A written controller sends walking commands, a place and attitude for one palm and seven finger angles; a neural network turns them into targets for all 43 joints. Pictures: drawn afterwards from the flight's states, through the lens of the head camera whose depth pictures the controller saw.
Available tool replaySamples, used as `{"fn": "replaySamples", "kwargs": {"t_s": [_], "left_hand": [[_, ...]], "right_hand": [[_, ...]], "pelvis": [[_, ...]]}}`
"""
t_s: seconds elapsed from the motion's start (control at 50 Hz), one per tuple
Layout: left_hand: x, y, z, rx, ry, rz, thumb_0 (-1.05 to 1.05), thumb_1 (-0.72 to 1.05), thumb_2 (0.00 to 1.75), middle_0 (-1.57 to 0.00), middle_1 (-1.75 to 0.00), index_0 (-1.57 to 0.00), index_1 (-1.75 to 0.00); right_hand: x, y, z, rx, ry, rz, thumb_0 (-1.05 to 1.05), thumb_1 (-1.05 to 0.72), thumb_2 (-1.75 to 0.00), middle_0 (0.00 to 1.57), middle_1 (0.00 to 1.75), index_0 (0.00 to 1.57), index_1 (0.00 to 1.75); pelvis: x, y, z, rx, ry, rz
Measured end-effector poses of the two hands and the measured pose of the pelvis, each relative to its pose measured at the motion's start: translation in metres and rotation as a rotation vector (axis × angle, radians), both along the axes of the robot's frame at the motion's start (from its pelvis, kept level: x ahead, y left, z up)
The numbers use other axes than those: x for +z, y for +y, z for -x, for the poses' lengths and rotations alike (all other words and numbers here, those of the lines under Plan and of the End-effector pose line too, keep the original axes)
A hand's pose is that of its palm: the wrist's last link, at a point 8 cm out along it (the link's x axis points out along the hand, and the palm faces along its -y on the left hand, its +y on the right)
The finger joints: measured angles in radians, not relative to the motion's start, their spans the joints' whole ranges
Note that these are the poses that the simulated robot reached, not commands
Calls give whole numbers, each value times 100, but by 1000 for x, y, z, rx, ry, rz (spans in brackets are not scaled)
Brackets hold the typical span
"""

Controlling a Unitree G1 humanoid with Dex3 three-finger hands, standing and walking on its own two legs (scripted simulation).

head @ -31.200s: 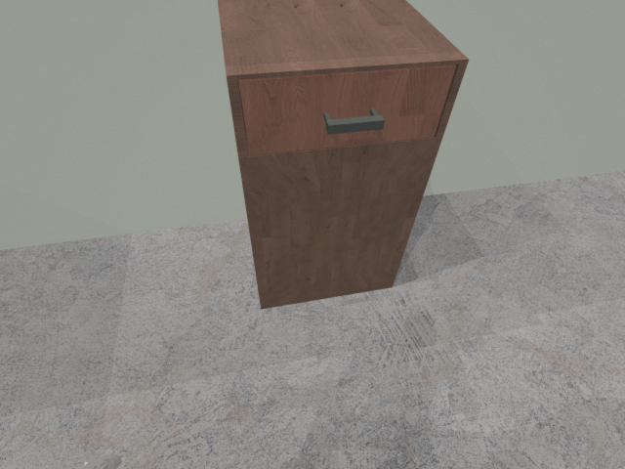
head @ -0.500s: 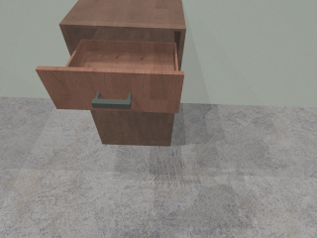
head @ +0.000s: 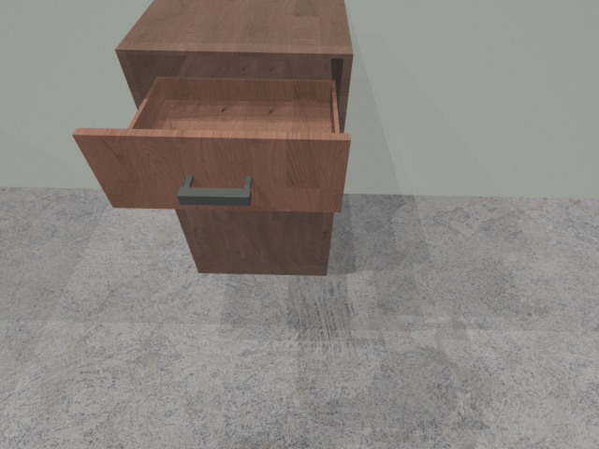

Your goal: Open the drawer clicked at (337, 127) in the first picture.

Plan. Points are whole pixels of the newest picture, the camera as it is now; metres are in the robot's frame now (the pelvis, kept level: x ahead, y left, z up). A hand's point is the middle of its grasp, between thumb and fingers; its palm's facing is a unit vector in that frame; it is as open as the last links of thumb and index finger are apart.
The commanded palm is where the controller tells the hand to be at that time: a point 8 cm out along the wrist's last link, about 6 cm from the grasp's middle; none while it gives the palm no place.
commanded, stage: look again from close up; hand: left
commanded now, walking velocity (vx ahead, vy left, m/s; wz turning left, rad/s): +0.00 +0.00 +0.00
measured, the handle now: (217, 188) +0.53 +0.18 +0.02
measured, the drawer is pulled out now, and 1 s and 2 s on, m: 0.29 0.29 0.29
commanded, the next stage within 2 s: raise the hand with hooked fingers in 0.44 s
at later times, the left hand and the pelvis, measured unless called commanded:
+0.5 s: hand out of the picture +0.03 +0.16 -0.18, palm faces -0.01 -0.98 -0.18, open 7.3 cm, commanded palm none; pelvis +0.03 -0.01 +0.00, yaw +0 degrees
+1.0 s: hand (168, 429) +0.16 +0.18 -0.06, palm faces -0.03 -0.11 -0.99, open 8.7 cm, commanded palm +0.17 +0.20 +0.01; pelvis +0.00 -0.05 -0.05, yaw +1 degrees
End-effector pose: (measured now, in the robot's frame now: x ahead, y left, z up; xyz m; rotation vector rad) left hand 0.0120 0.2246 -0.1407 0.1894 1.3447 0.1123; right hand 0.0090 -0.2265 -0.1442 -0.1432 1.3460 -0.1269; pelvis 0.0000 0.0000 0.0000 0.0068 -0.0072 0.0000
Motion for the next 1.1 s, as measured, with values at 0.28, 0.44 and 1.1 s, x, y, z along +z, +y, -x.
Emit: {"fn": "replaySamples", "kwargs": {"t_s": [0.28,0.44,1.1], "left_hand": [[-7,-20,1,25,57,39,0,91,90,-20,-30,-20,-30],[-6,-19,-12,26,40,27,0,91,90,-20,-30,-20,-30],[158,-18,-145,-841,-885,-1198,0,43,70,-26,-59,-26,-60]], "right_hand": [[5,-7,-24,-4,3,23,1,-91,-90,20,30,20,30],[5,-10,-35,-2,-3,27,1,-92,-90,20,30,20,30],[28,-29,-247,319,-654,9,1,-90,-90,20,30,20,30]], "pelvis": [[2,-8,-18,-6,-2,1],[2,-12,-26,-6,-1,0],[-55,-56,5,51,159,-12]]}}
